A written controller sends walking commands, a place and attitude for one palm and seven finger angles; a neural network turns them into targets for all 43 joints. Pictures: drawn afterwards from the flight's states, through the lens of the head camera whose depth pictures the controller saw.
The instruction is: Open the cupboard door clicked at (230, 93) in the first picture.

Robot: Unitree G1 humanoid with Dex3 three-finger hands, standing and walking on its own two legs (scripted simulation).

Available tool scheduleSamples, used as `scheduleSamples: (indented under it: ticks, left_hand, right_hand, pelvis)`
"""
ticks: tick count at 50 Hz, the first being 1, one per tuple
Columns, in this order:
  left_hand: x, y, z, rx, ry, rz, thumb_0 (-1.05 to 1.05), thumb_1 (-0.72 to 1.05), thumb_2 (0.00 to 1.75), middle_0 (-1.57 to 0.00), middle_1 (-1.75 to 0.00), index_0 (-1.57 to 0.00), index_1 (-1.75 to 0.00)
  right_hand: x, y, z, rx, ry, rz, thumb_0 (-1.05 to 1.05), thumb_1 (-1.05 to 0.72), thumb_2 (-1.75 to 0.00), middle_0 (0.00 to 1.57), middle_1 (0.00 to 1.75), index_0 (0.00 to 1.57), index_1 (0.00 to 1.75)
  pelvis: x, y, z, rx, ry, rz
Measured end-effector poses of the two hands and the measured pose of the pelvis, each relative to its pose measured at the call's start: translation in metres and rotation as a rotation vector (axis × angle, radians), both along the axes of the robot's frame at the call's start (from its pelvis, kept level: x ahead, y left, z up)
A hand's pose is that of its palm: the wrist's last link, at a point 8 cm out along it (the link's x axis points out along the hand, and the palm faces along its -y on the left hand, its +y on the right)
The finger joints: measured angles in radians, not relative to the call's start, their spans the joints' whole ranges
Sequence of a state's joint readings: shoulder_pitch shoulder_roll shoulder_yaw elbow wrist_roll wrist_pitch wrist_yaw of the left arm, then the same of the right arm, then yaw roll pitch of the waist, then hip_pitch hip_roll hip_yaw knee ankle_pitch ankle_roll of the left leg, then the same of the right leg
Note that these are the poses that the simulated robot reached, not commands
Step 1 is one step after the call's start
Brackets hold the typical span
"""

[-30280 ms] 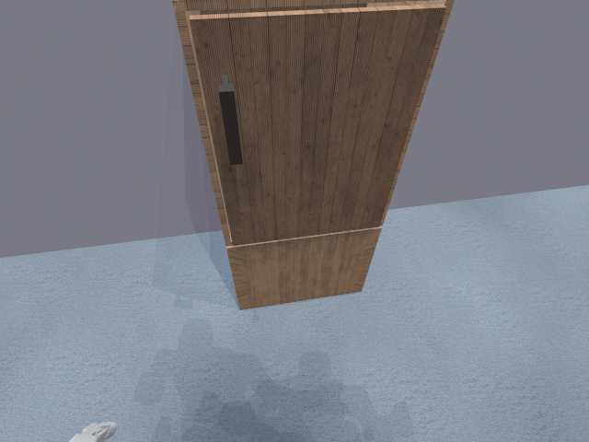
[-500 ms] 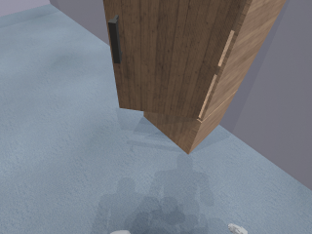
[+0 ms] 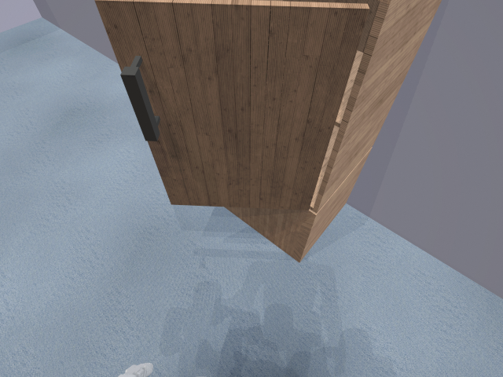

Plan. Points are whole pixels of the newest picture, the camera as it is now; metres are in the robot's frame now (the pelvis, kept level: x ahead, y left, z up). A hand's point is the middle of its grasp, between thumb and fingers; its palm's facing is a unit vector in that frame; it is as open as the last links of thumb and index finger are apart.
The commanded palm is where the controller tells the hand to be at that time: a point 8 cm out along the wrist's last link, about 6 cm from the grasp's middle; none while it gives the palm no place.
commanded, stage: come to a stop and stand still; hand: left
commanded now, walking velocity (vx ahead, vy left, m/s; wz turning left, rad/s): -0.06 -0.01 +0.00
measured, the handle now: (145, 100) +0.59 +0.23 +0.09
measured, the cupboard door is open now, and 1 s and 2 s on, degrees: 37 37 37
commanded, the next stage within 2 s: look again from close up in 0.60 s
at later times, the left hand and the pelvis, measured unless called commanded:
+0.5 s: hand out of the picture +0.00 +0.21 -0.17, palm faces -0.01 -0.97 -0.24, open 7.4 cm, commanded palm none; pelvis -0.01 +0.03 +0.00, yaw -1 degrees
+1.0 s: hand out of the picture +0.03 +0.19 -0.17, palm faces -0.05 -0.97 -0.22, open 7.4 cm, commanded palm none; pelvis +0.00 +0.00 +0.00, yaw -2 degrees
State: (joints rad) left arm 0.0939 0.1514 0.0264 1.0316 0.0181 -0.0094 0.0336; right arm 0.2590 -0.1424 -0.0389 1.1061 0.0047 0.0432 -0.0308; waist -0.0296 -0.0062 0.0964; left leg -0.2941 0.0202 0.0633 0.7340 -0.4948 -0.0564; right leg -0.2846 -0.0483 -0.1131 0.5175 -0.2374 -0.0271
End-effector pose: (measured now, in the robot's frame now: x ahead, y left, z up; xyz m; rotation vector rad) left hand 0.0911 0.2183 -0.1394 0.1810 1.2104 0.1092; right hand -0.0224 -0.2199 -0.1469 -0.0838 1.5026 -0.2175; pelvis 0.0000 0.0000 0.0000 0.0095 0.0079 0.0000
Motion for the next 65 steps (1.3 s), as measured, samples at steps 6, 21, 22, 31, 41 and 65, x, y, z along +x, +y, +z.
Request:
scheduleSamples:
  ticks: [6,21,22,31,41,65]
  left_hand:
    - [-0.012,0.025,-0.017,-0.030,0.025,0.039,0.00,0.91,0.90,-0.20,-0.30,-0.20,-0.30]
    - [-0.087,0.046,-0.001,0.028,0.174,0.063,0.01,0.91,0.90,-0.20,-0.30,-0.20,-0.30]
    - [-0.091,0.044,0.000,0.027,0.181,0.060,0.01,0.91,0.90,-0.20,-0.30,-0.20,-0.30]
    - [-0.101,0.034,0.002,0.043,0.151,0.029,0.01,0.91,0.90,-0.20,-0.30,-0.20,-0.30]
    - [-0.082,0.025,0.003,0.039,0.118,-0.004,0.01,0.91,0.90,-0.20,-0.30,-0.20,-0.30]
    - [-0.045,0.022,0.005,0.026,0.064,0.047,0.01,0.91,0.90,-0.20,-0.30,-0.20,-0.30]
  right_hand:
    - [0.032,0.014,0.004,-0.050,-0.111,0.039,0.00,-0.91,-0.89,0.20,0.30,0.20,0.30]
    - [0.065,0.019,0.008,-0.024,-0.229,0.071,0.00,-0.92,-0.89,0.20,0.30,0.20,0.30]
    - [0.064,0.019,0.008,-0.019,-0.229,0.069,0.00,-0.92,-0.89,0.20,0.30,0.20,0.30]
    - [0.043,0.013,-0.002,0.003,-0.227,0.098,0.00,-0.92,-0.89,0.20,0.30,0.20,0.30]
    - [0.025,0.005,-0.001,0.010,-0.177,0.084,0.00,-0.92,-0.89,0.20,0.30,0.20,0.30]
    - [0.058,-0.019,0.011,-0.055,-0.215,0.078,0.00,-0.91,-0.89,0.20,0.30,0.20,0.30]
  pelvis:
    - [-0.001,0.022,-0.007,-0.016,-0.011,-0.008]
    - [-0.006,0.027,0.002,-0.002,0.000,-0.021]
    - [-0.006,0.026,0.002,-0.002,-0.002,-0.021]
    - [-0.013,0.023,-0.004,-0.009,-0.005,-0.017]
    - [-0.011,0.012,-0.001,0.004,-0.009,-0.028]
    - [0.006,0.002,0.001,-0.008,0.005,-0.033]
